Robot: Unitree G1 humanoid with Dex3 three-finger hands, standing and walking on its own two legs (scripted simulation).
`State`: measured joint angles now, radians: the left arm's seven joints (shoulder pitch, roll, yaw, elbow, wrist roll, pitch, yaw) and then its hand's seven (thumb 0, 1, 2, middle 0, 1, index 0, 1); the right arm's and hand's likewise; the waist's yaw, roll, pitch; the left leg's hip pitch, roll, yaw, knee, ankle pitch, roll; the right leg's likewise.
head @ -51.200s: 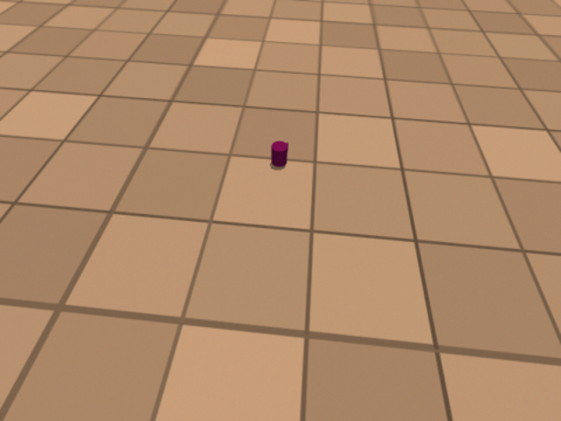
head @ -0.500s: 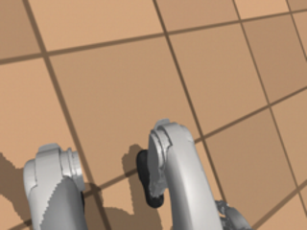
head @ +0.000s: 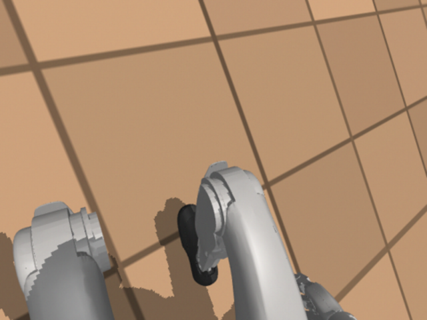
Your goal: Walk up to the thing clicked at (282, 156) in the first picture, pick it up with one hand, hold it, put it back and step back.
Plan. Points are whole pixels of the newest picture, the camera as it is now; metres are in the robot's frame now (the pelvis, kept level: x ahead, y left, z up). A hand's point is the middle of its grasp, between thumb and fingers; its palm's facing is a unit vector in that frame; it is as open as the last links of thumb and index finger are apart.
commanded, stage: rest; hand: left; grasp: from above
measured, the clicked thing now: out of the picture +0.48 +0.39 -0.26
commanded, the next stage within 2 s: open in 0.46 s
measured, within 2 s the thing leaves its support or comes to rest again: rests again in 0.02 s
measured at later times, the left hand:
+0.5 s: hand out of the picture +0.45 +0.39 -0.22, palm faces -0.46 -0.13 -0.88, open 10.6 cm
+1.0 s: hand out of the picture +0.45 +0.39 -0.22, palm faces -0.46 -0.12 -0.88, open 11.6 cm
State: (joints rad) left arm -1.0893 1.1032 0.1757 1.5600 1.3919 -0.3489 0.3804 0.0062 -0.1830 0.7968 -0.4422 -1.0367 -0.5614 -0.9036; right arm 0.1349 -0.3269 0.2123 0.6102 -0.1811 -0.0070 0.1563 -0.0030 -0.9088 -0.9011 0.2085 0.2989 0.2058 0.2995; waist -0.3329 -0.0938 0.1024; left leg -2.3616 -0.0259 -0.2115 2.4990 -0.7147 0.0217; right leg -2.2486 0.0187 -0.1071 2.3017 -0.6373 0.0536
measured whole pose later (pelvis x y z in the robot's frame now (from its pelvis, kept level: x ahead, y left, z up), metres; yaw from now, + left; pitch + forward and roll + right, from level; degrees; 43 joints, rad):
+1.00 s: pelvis +0.00 +0.00 -0.01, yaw -2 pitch +29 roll -17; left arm -1.12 1.18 0.14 1.64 1.39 -0.34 0.43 0.00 -0.30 1.08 -0.23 -1.23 -0.28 -1.18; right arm 0.12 -0.34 0.28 0.59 -0.20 -0.05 0.14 0.00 -0.90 -0.90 0.21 0.30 0.21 0.30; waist -0.36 -0.13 0.14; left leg -2.35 -0.02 -0.24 2.53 -0.71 0.03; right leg -2.24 0.03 -0.13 2.31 -0.62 0.06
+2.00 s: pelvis -0.01 +0.01 +0.02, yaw +1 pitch +34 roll -16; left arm -1.03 1.04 0.12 1.19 1.24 -0.21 0.11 0.00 -0.55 1.02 -0.09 -1.04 -0.09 -1.05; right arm 0.16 -0.31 0.15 0.57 -0.11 0.05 0.14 0.00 -0.91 -0.91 0.21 0.30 0.21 0.30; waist -0.26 -0.01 0.00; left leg -2.33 -0.03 -0.18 2.41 -0.69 0.04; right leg -2.21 0.00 -0.10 2.22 -0.63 0.04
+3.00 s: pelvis +0.00 +0.00 +0.11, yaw +5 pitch +37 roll -11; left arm -0.57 0.76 0.17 0.71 0.70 -0.05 -0.08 0.00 0.33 0.87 -0.22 -0.47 -0.21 -0.48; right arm 0.14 -0.28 0.04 0.61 -0.01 0.11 0.07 0.00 -0.90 -0.90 0.21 0.30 0.21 0.30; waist -0.14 0.03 -0.14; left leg -2.09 -0.02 -0.12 2.12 -0.68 0.04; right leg -2.01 -0.02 -0.05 1.98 -0.62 0.05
